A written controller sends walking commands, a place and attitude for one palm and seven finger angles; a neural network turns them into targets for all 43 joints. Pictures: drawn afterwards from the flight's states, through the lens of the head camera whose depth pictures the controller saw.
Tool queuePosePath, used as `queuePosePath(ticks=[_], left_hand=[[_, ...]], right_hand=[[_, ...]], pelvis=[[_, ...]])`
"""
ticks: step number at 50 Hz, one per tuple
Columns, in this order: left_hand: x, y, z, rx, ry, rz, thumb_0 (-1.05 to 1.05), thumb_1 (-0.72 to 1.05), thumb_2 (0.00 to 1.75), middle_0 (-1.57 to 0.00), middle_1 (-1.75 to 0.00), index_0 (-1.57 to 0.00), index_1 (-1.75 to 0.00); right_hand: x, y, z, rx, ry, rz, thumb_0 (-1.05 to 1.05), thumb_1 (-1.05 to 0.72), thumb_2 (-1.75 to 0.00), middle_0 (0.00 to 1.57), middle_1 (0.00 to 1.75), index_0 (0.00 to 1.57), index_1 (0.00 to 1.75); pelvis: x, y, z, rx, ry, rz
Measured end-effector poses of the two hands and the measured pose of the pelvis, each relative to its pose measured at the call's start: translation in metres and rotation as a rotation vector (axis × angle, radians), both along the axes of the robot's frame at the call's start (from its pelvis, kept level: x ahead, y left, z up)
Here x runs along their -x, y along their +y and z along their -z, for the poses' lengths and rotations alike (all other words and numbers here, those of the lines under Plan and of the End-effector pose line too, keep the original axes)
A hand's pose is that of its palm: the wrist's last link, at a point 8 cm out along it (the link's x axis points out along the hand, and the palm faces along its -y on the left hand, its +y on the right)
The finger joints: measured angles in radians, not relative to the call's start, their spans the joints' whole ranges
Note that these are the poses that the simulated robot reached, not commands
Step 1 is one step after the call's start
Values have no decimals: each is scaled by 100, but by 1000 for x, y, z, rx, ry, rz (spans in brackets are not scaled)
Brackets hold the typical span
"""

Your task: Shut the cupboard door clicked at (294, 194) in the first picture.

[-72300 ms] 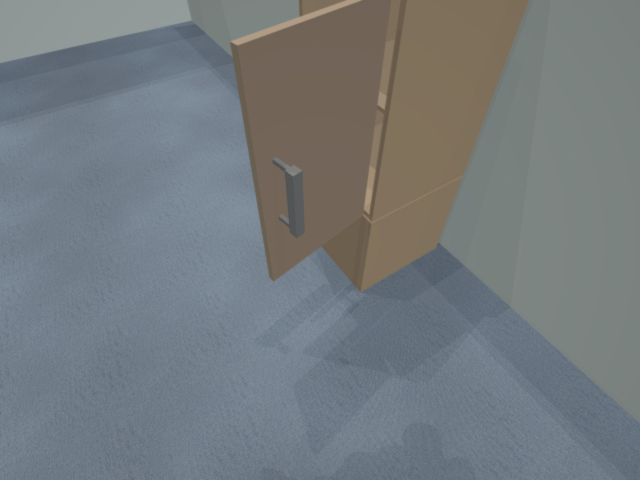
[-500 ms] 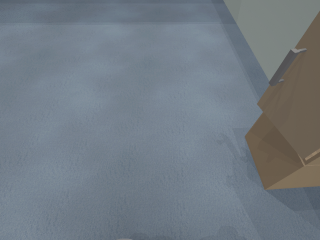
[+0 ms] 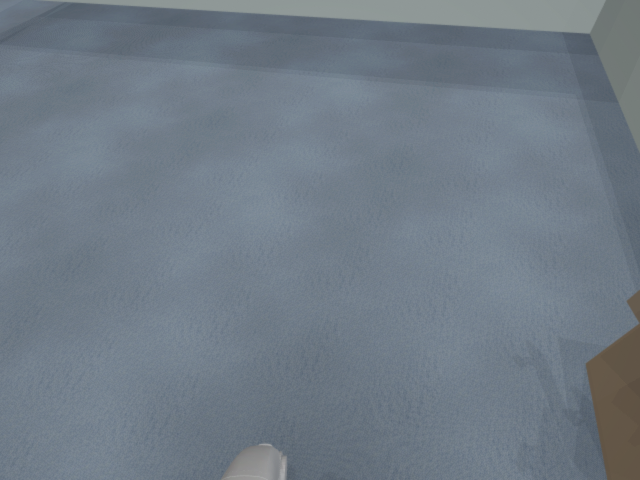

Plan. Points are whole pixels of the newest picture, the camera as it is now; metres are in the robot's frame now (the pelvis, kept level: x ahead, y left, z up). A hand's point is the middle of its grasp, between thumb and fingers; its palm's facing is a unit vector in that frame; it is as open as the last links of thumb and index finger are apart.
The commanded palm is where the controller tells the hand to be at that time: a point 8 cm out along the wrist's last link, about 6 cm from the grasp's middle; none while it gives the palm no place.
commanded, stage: walk to a spot facing it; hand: left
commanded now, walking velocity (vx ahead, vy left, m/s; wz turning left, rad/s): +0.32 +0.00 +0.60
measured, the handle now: out of the picture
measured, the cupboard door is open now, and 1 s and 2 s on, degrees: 15 15 15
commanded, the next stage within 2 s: turn to face it in 0.56 s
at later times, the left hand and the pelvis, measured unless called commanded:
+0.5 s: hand (154, 453) +0.18 +0.27 -0.17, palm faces +0.29 -0.93 -0.23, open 7.4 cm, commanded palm none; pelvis +0.16 +0.05 -0.01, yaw +14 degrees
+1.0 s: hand (189, 397) +0.27 +0.24 -0.19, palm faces +0.30 -0.94 -0.18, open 7.3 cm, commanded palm none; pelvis +0.32 +0.07 -0.01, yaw +12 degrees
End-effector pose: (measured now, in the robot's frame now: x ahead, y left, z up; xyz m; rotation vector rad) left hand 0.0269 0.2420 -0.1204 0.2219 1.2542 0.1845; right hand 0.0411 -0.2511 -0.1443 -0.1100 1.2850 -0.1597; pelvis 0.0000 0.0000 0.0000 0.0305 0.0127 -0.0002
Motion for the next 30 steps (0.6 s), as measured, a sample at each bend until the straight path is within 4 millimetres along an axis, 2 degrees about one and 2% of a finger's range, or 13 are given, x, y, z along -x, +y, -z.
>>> queuePosePath(ticks=[4, 9, 13, 15, 18, 23, 27, 30], left_hand=[[21, -12, 6, 42, 68, -99, 1, 91, 90, -20, -30, -20, -30], [49, -18, 17, 90, 175, -231, 1, 90, 90, -20, -30, -20, -30], [59, -6, 34, 121, 271, -297, 1, 90, 90, -20, -30, -20, -30], [50, 7, 43, 123, 294, -303, 1, 90, 90, -20, -30, -20, -30], [6, 32, 45, 88, 220, -300, 1, 91, 90, -20, -30, -20, -30], [-95, 62, 25, 37, -10, -275, 1, 91, 90, -20, -30, -19, -30], [-168, 70, 6, 13, -136, -242, 1, 91, 90, -19, -30, -19, -30], [-215, 68, -1, -3, -188, -211, 1, 91, 90, -19, -30, -19, -30]], right_hand=[[-56, 10, -4, -7, -18, -96, 1, -91, -90, 19, 30, 19, 30], [-148, 43, -4, -12, -82, -247, 1, -91, -90, 19, 30, 19, 30], [-223, 77, -1, 2, -215, -331, 1, -91, -90, 19, 30, 19, 30], [-245, 86, 1, 18, -271, -336, 1, -90, -90, 20, 30, 20, 30], [-253, 92, -3, 39, -251, -348, 0, -91, -90, 20, 30, 20, 30], [-245, 91, -4, 39, -130, -342, 0, -90, -90, 20, 30, 20, 30], [-240, 83, 0, 22, -37, -309, 1, -91, -90, 20, 30, 20, 30], [-244, 74, 6, 7, 20, -279, 1, -91, -90, 20, 30, 20, 30]], pelvis=[[-22, 1, -2, 0, -2, -66], [-54, 13, 6, 11, -11, -133], [-87, 35, 24, 22, -17, -156], [-98, 44, 33, 27, -26, -173], [-115, 48, 28, 17, -33, -192], [-147, 51, 13, 21, -24, -237], [-179, 48, 7, 18, -16, -260], [-206, 42, 8, 10, -12, -269]])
